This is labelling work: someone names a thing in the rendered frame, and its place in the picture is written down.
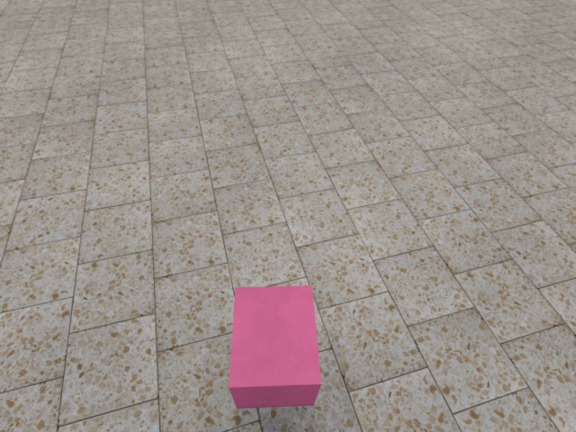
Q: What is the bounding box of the carton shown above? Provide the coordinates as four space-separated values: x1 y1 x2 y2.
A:
229 285 321 409

